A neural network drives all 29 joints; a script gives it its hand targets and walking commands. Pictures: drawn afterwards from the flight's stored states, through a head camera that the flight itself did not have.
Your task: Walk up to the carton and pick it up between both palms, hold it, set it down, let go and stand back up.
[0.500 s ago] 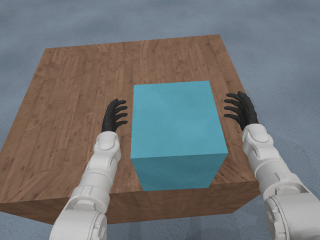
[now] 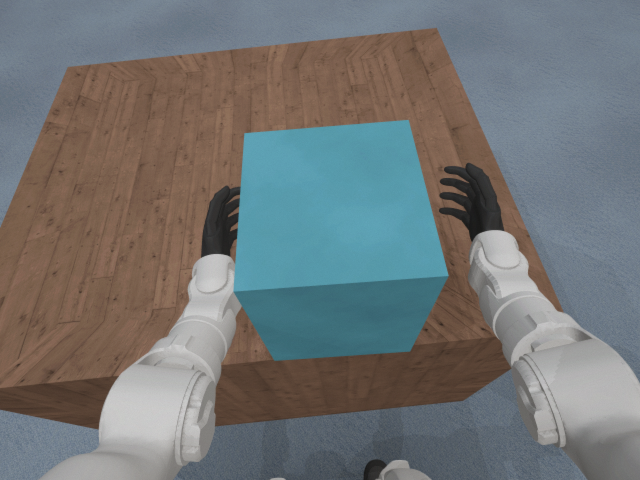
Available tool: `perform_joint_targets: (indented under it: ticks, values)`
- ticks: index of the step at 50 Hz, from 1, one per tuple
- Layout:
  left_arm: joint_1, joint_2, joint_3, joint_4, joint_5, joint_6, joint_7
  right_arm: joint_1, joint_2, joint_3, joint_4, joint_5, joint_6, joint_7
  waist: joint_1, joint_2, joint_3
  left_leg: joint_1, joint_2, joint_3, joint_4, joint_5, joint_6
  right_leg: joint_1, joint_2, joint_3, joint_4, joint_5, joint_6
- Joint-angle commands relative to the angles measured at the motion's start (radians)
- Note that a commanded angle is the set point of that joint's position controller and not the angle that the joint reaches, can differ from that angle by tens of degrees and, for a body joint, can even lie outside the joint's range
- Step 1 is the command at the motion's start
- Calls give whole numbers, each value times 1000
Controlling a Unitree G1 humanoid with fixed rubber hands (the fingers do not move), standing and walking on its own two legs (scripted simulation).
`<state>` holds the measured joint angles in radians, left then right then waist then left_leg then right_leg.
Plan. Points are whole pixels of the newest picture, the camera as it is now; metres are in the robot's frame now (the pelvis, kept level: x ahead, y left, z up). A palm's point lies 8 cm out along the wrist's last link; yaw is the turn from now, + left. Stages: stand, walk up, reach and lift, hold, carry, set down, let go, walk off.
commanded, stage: reach and lift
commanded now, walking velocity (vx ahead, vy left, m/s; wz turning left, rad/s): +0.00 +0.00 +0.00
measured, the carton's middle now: (334, 252) +0.40 +0.00 +0.00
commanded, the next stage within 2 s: none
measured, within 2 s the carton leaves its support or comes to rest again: neither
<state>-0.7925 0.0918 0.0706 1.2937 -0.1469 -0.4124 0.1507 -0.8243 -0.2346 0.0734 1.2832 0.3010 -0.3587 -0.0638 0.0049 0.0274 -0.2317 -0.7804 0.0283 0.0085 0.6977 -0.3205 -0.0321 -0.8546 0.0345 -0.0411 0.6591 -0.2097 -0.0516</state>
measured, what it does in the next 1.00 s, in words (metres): stands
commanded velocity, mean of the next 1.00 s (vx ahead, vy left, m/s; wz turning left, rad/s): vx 0.00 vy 0.00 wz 0.00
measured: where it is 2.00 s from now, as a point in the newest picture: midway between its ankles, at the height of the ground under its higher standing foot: outside the picture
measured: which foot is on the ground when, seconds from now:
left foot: down 0.00-1.00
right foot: down 0.00-1.00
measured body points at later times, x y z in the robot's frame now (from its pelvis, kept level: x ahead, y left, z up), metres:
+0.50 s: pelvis +0.00 +0.00 +0.02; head +0.10 -0.01 +0.45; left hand +0.42 +0.14 +0.03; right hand +0.42 -0.16 +0.03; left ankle -0.01 +0.14 -0.71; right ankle +0.04 -0.08 -0.71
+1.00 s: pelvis +0.03 +0.01 +0.03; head +0.12 +0.01 +0.47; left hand +0.42 +0.14 +0.03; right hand +0.41 -0.15 +0.03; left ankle -0.01 +0.14 -0.71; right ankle +0.04 -0.08 -0.71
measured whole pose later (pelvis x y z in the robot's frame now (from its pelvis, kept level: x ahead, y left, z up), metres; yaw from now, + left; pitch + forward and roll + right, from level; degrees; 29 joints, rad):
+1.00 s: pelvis +0.03 +0.01 +0.03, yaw +2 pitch +16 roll -1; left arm -0.61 -0.10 0.45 1.03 0.40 -0.40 0.14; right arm -0.63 0.04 -0.54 1.11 -0.43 -0.48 -0.06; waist -0.04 0.02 -0.09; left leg -0.45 0.02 -0.02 0.40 -0.22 -0.02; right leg -0.48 0.04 -0.07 0.31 -0.10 -0.04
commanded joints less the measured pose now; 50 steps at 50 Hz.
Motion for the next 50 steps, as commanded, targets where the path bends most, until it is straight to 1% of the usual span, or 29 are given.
perform_joint_targets:
  ticks: [1,2,3,4,7,10,12,13,14,16,18,19,21,22,23,25,26,27,28,30,32,34,37,39,41,43,44,47,50]
  values:
    - [-418,113,21,-216,15,-74,-13,-434,-103,-25,-211,-21,-64,-20,-19,-60,-763,67,-56,30,-27,346,-36,693,-16,75,36,491,84]
    - [-408,105,23,-212,16,-72,-18,-424,-92,-32,-214,-32,-59,-25,-29,-76,-753,64,-56,29,-37,330,-32,712,-18,79,28,488,87]
    - [-417,100,28,-226,17,-73,-20,-434,-80,-45,-234,-44,-59,-27,-25,-74,-759,50,-58,32,-43,311,-30,711,-19,79,27,466,87]
    - [-414,94,30,-204,19,-69,-23,-436,-64,-53,-232,-63,-51,-31,-32,-93,-745,37,-57,31,-48,290,-22,716,-23,84,21,443,88]
    - [-437,80,49,-225,35,-81,-22,-442,-10,-97,-283,-121,-49,-45,-31,-90,-773,14,-59,36,-60,268,-17,734,-33,93,16,418,88]
    - [-431,57,88,-215,87,-78,-25,-429,39,-135,-278,-184,-38,-57,-29,-85,-729,2,-64,40,-85,245,-13,773,-38,95,2,414,88]
    - [-448,32,100,-228,108,-76,-23,-430,83,-178,-291,-233,-35,-62,-29,-75,-717,14,-64,42,-101,227,-12,760,-42,88,-15,368,84]
    - [-449,13,109,-214,124,-72,-24,-431,106,-186,-275,-258,-28,-63,-28,-78,-679,28,-62,43,-112,225,-10,757,-39,83,-27,353,81]
    - [-448,-4,116,-210,145,-66,-26,-424,122,-213,-272,-289,-26,-65,-38,-79,-665,48,-60,42,-120,227,-10,760,-39,79,-40,353,80]
    - [-452,-6,142,-226,186,-61,-21,-416,137,-263,-276,-342,-32,-74,-40,-60,-673,74,-62,50,-132,235,-16,767,-38,72,-55,360,80]
    - [-451,-51,154,-242,230,-41,-20,-408,162,-309,-241,-393,-32,-77,-50,-36,-650,125,-54,44,-153,258,-24,763,-30,52,-74,382,75]
    - [-454,-75,160,-261,247,-37,-21,-412,181,-328,-257,-418,-37,-75,-53,-38,-661,149,-54,45,-159,273,-26,758,-29,45,-86,395,76]
    - [-475,-130,161,-288,266,-42,-31,-425,250,-352,-285,-476,-49,-60,-49,-53,-674,169,-53,44,-175,285,-22,760,-28,33,-100,411,78]
    - [-469,-165,162,-285,290,-48,-38,-416,292,-356,-291,-509,-59,-47,-45,-43,-677,182,-54,45,-181,307,-24,776,-29,27,-104,443,78]
    - [-464,-197,172,-278,323,-55,-46,-417,336,-359,-294,-543,-69,-32,-38,-39,-672,180,-56,48,-190,318,-23,803,-32,23,-107,475,77]
    - [-444,-335,173,-258,404,-64,-77,-396,485,-372,-269,-637,-90,13,-37,-34,-624,201,-52,45,-227,311,-21,833,-34,5,-130,488,74]
    - [-424,-435,172,-226,456,-66,-104,-381,597,-375,-243,-699,-100,46,-38,-35,-571,222,-48,43,-255,293,-18,846,-37,-7,-154,483,72]
    - [-400,-530,156,-206,500,-71,-124,-361,678,-390,-233,-758,-118,77,-47,-19,-555,254,-44,41,-274,286,-22,839,-41,-19,-174,479,67]
    - [-377,-588,144,-193,527,-79,-134,-339,720,-402,-225,-807,-136,100,-53,-6,-547,275,-39,41,-285,288,-25,840,-40,-29,-189,483,56]
    - [-334,-632,144,-180,573,-87,-137,-294,748,-421,-191,-855,-158,121,-65,3,-511,305,-29,38,-296,323,-30,847,-34,-38,-204,528,45]
    - [-316,-619,154,-204,602,-88,-126,-266,735,-440,-180,-876,-169,120,-74,-2,-474,305,-26,40,-308,318,-28,855,-31,-40,-216,522,46]
    - [-297,-611,166,-227,622,-68,-113,-258,718,-453,-172,-876,-167,118,-66,-3,-418,314,-22,37,-327,303,-24,848,-28,-45,-234,474,45]
    - [-271,-626,150,-256,625,-44,-105,-258,715,-441,-197,-870,-170,121,-55,-5,-421,345,-23,43,-334,324,-22,837,-24,-49,-254,462,44]
    - [-268,-631,143,-272,628,-39,-101,-254,728,-431,-195,-862,-171,118,-52,-7,-424,355,-22,45,-329,364,-20,854,-25,-47,-256,506,46]
    - [-262,-653,118,-284,625,-41,-97,-260,728,-413,-201,-850,-178,116,-54,6,-456,387,-17,40,-315,431,-32,851,-19,-51,-249,553,42]
    - [-250,-670,104,-295,623,-49,-91,-267,733,-386,-207,-836,-187,116,-44,14,-482,398,-17,37,-300,485,-38,856,-17,-51,-247,593,38]
    - [-240,-677,104,-293,627,-51,-91,-260,735,-373,-197,-830,-188,115,-46,6,-467,394,-18,37,-296,500,-37,875,-14,-49,-240,624,40]
    - [-222,-696,92,-284,625,-48,-101,-269,752,-355,-207,-823,-199,112,-52,-23,-437,356,-19,34,-307,467,-28,919,-19,-44,-237,651,50]
    - [-228,-709,75,-296,623,-51,-107,-250,768,-342,-188,-814,-201,112,-55,-6,-431,370,-17,32,-309,473,-32,912,-21,-44,-240,645,42]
